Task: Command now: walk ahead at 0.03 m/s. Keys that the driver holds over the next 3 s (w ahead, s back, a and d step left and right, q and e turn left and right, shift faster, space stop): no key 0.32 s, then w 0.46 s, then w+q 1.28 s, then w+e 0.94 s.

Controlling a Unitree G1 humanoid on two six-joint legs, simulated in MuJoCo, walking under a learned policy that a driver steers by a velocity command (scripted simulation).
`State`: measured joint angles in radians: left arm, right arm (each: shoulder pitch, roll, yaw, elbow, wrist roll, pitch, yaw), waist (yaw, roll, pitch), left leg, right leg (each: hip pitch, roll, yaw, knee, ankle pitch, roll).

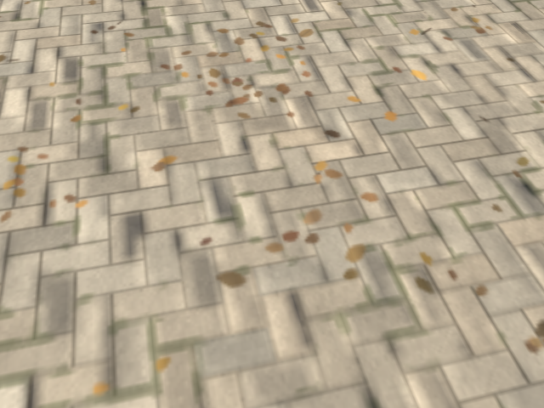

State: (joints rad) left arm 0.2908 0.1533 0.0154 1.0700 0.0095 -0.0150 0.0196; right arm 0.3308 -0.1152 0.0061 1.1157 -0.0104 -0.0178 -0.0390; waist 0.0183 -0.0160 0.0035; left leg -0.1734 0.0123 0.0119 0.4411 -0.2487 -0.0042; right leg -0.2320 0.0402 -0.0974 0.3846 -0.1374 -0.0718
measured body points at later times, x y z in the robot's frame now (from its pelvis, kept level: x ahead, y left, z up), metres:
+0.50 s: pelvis +0.04 +0.02 +0.00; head +0.04 +0.01 +0.45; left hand +0.02 +0.23 -0.16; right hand -0.02 -0.20 -0.16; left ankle -0.01 +0.12 -0.74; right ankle +0.04 -0.07 -0.73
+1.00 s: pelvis +0.25 -0.03 -0.01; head +0.28 -0.04 +0.44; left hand +0.13 +0.17 -0.15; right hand +0.40 -0.24 -0.15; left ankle +0.40 +0.08 -0.70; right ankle +0.11 -0.10 -0.74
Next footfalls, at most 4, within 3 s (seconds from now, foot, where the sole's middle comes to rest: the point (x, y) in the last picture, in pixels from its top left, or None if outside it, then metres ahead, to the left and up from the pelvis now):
1.12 left None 0.48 0.05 -0.78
1.68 right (281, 300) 0.85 0.01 -0.78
2.20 left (165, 278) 0.92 0.35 -0.78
2.74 right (172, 194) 1.26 0.38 -0.78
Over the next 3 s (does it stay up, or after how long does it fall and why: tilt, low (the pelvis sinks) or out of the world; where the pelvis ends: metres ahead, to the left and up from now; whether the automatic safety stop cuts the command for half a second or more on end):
stays up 1.22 0.40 0.00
